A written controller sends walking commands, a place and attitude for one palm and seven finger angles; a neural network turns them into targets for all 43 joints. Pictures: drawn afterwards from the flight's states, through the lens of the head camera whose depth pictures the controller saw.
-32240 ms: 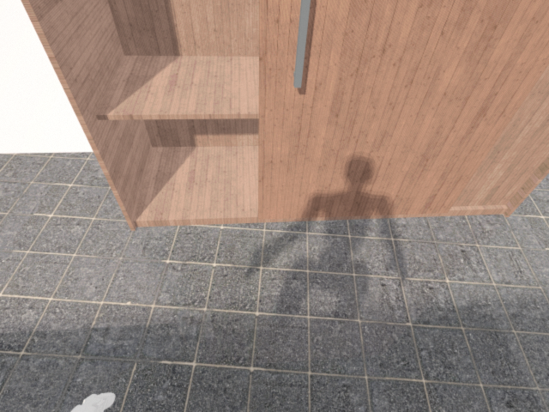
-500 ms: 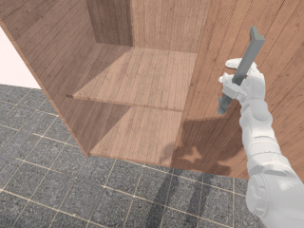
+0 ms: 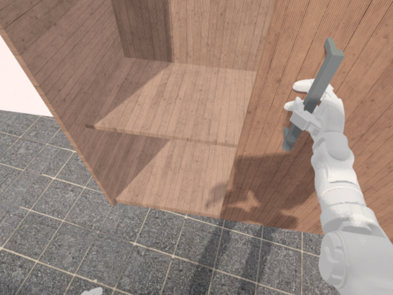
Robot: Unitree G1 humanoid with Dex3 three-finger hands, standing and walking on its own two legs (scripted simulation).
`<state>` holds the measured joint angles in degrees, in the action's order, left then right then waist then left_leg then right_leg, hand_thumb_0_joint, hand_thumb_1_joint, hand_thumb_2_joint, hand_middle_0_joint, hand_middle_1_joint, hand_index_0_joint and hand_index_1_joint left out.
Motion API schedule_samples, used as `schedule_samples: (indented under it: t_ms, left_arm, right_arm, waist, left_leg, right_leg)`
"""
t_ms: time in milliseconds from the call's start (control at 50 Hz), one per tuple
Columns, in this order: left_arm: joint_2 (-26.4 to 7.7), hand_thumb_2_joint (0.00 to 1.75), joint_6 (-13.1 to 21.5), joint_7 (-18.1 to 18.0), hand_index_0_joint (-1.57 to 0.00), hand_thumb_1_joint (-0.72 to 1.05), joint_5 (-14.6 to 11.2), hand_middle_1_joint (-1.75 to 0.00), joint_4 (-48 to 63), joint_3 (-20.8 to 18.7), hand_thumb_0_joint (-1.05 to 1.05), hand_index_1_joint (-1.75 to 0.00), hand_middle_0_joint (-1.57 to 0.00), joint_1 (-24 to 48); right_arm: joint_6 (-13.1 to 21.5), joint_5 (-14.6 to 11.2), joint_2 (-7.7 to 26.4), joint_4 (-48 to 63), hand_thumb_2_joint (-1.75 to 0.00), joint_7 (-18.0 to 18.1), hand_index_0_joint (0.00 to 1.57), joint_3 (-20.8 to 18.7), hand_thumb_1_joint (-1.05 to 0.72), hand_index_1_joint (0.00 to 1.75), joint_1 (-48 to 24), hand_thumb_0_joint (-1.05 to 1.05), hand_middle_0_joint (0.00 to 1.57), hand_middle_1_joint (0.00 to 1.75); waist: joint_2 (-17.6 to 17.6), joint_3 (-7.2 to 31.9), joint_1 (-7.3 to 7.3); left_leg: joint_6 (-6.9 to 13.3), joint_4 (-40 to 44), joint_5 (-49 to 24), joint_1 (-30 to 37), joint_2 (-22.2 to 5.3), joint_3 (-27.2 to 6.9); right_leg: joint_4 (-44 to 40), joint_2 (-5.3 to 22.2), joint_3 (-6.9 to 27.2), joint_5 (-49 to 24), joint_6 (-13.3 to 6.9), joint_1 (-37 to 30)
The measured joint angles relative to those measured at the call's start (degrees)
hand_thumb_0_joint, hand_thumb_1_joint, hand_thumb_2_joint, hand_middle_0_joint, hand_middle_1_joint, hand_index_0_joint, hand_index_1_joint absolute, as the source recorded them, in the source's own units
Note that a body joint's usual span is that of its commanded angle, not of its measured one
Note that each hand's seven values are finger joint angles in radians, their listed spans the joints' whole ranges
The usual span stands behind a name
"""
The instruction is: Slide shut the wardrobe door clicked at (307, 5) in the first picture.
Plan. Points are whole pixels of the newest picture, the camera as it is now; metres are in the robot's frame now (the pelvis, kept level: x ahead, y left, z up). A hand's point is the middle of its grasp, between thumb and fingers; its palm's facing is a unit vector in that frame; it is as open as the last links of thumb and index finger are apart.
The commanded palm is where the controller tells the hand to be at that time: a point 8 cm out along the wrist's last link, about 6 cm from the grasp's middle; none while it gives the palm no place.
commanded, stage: grip the handle and tug to test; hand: right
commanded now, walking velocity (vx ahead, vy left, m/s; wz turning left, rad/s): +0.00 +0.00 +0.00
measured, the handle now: (305, 103) +0.51 -0.15 +0.12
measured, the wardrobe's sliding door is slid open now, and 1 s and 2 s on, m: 0.56 0.56 0.55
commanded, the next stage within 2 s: tug the door sideways, standing still in 0.24 s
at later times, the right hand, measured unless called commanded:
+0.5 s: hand (297, 116) +0.46 -0.13 +0.13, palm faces +0.01 +1.00 +0.00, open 5.5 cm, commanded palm +0.43 -0.16 +0.13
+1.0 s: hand (294, 116) +0.46 -0.12 +0.13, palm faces +0.08 +1.00 -0.04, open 5.7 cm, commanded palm +0.43 -0.11 +0.13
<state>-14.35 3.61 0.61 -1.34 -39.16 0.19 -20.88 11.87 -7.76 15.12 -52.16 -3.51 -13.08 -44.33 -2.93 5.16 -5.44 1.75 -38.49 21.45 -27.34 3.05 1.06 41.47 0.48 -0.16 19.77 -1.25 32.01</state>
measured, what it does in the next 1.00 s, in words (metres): stands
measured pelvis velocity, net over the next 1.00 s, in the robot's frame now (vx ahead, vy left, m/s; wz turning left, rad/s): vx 0.00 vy -0.01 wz -0.06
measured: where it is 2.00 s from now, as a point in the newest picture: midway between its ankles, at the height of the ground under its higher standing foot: outside the picture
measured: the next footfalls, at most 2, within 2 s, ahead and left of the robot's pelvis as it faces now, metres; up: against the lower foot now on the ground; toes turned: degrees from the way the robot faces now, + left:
none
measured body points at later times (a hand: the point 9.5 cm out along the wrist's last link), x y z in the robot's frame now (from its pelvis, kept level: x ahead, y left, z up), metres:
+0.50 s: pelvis +0.03 +0.00 +0.01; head +0.07 +0.00 +0.46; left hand +0.14 +0.25 -0.11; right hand +0.45 -0.18 +0.14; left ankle -0.03 +0.10 -0.72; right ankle +0.00 -0.10 -0.72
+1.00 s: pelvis +0.00 -0.01 +0.00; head +0.05 +0.00 +0.45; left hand +0.06 +0.23 -0.13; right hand +0.45 -0.18 +0.14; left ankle -0.03 +0.10 -0.72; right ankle +0.00 -0.10 -0.72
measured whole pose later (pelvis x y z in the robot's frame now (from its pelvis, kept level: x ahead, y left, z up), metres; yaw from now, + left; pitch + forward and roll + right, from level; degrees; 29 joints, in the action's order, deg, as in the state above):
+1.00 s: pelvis +0.00 -0.01 +0.00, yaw -4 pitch +10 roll +2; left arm -13.4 7.4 2.1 -0.2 -44.0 -0.6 -21.7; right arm 9.6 -8.7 9.9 -48.8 6.1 -2.2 -46.0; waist -3.3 4.7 -2.5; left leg 1.1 -38.6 22.3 -26.5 1.1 4.0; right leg 42.2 -1.9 2.8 19.5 -1.8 32.7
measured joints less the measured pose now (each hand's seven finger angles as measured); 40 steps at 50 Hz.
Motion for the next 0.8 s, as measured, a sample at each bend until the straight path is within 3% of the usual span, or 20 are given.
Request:
schedule_samples:
  t_ms: [380,560,800]
  left_arm:
    - [0.43,0.9,-1.8,0.03,-0.2,0.91,-0.52,-0.3,2.72,-0.24,0.01,-0.3,-0.2,1.97]
    - [0.26,0.9,-1.58,-0.38,-0.2,0.91,0.36,-0.3,0.22,-0.77,0.01,-0.3,-0.2,4.75]
    - [1.37,0.9,0.85,0.81,-0.2,0.91,0.86,-0.3,-1.85,-0.41,0.01,-0.3,-0.2,2.68]
  right_arm:
    - [-7.9,-1.45,-2.67,22.38,-0.78,0.15,0.33,1.34,-0.78,1.4,15.47,0.02,0.33,1.4]
    - [-8.12,0.14,-5.91,16.58,-0.83,3.18,0.38,5.7,-0.75,1.4,8.17,0.02,0.38,1.4]
    - [-4.69,-0.49,-5.77,6.69,-0.82,7.23,0.33,8.33,-0.78,1.4,1.29,0.02,0.34,1.4]
  waist:
    - [0.02,0.54,1.38]
    - [-0.05,0.16,3.5]
    - [-0.31,0.09,3.25]
  left_leg:
    - [-0.32,4.75,-0.16,6.11,-0.07,-1.52]
    - [-0.45,3.62,0.79,5.41,-1.22,1.61]
    - [-0.5,1.23,0.99,2.73,-1.73,2.55]
  right_leg:
    - [-4.74,-0.04,-1.29,0.6,-0.19,-6.59]
    - [-2.84,-1.51,1.81,0.72,-0.27,-4.35]
    - [-0.64,-2.13,2.71,0.05,-0.36,-1.33]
